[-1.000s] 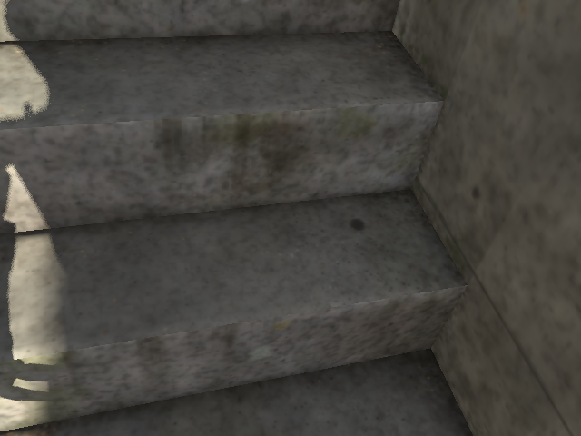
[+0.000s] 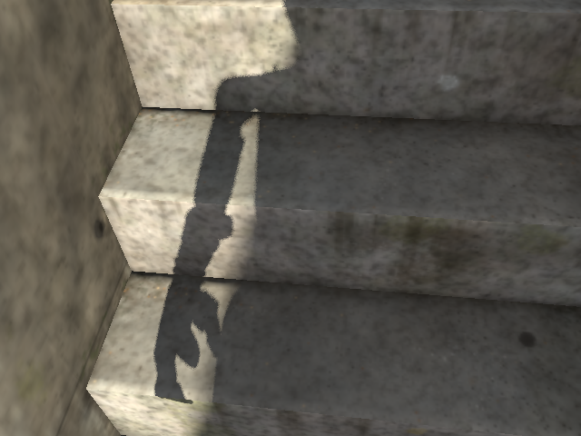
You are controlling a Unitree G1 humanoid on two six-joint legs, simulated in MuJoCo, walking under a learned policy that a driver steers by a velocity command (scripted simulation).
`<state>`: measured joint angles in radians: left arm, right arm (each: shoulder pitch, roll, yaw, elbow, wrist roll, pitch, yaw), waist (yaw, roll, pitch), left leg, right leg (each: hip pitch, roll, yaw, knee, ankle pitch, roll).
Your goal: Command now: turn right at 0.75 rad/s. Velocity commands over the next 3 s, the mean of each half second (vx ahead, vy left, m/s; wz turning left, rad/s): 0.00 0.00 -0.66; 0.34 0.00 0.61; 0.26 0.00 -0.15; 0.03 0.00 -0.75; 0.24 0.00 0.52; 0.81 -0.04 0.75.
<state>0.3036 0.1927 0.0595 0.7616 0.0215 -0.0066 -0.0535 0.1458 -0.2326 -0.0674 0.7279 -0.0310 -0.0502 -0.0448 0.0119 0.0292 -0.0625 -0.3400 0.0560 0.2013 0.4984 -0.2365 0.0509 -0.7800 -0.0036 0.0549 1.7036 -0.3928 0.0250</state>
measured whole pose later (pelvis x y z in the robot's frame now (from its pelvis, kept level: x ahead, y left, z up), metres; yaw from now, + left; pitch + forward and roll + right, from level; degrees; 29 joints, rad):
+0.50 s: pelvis +0.01 -0.04 +0.00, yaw -19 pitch +8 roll +2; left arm 0.28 0.22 -0.01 0.67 0.00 -0.09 -0.05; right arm 0.16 -0.28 -0.05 0.66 0.02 -0.06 -0.03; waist 0.05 -0.05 -0.11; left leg -1.04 -0.02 -0.05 2.06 -0.47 -0.13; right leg -0.45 0.06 0.15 0.59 -0.27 -0.04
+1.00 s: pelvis +0.11 +0.03 +0.00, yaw +3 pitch +6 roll +1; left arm -0.01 0.12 0.00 0.49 0.07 -0.05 0.01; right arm 0.55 -0.13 -0.06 0.92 -0.03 -0.07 -0.05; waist -0.09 -0.04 -0.03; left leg -0.11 -0.10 -0.18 0.36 -0.33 0.04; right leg -1.29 -0.02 -0.03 2.24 -0.57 -0.09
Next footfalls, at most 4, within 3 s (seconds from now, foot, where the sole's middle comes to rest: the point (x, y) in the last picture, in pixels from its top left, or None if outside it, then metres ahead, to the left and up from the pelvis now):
0.16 right None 0.03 -0.15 -0.77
0.70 left None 0.05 0.14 -0.77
1.10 right None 0.28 -0.06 -0.57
1.56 left None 0.29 0.19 -0.57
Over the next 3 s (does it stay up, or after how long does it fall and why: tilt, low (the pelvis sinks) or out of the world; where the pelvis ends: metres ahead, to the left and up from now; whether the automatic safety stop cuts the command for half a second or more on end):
stays up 0.54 -0.09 0.43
